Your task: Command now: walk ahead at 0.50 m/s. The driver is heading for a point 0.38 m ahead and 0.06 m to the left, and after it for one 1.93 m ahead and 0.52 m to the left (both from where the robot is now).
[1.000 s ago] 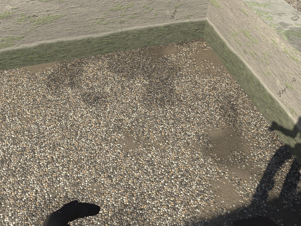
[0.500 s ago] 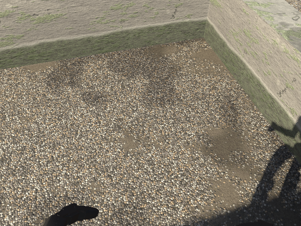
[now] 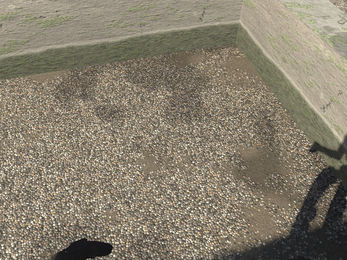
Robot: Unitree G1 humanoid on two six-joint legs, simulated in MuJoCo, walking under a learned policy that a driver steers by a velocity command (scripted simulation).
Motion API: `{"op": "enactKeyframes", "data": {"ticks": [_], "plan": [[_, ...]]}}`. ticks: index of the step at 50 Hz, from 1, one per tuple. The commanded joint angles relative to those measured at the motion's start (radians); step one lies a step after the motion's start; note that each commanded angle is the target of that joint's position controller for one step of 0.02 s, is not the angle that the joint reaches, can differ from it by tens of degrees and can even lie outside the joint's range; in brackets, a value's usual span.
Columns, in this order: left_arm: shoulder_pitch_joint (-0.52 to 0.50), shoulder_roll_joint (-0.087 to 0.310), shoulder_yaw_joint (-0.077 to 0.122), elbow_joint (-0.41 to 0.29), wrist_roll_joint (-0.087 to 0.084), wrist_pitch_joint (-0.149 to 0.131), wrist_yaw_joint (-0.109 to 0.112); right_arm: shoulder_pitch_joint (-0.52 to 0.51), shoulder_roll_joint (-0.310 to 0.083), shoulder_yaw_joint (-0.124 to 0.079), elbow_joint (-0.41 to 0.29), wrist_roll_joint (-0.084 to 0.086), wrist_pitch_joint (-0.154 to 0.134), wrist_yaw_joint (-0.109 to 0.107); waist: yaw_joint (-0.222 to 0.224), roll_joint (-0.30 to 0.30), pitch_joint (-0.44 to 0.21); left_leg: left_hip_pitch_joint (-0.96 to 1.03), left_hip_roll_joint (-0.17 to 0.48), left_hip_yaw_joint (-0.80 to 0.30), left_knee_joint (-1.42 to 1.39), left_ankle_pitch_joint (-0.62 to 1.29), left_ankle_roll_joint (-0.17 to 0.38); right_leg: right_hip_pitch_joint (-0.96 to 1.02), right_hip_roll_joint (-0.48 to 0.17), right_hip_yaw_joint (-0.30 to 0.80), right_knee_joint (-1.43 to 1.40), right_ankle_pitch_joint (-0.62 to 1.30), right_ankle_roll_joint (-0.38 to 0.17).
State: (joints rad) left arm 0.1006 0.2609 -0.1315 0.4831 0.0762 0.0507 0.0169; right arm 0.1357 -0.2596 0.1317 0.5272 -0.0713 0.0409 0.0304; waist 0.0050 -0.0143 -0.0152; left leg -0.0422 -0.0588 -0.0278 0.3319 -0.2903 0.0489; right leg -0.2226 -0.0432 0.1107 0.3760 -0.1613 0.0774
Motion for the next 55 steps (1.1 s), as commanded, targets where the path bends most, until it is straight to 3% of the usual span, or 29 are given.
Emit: {"op": "enactKeyframes", "data": {"ticks": [1,55], "plan": [[-0.091,0.087,0.031,-0.099,0.0,-0.018,0.004,-0.074,-0.097,-0.033,-0.091,0.0,-0.017,-0.003,0.0,0.01,-0.087,-0.012,0.12,-0.111,-0.038,0.359,0.007,0.062,-0.042,0.044,-0.002,0.255,-0.049],[-0.071,0.087,0.031,-0.091,0.001,-0.015,0.008,-0.062,-0.094,-0.031,-0.082,0.0,-0.019,-0.003,0.003,0.009,-0.08,-0.019,0.118,-0.119,-0.052,0.335,0.008,0.07,-0.043,0.046,-0.022,0.251,-0.048]]}}
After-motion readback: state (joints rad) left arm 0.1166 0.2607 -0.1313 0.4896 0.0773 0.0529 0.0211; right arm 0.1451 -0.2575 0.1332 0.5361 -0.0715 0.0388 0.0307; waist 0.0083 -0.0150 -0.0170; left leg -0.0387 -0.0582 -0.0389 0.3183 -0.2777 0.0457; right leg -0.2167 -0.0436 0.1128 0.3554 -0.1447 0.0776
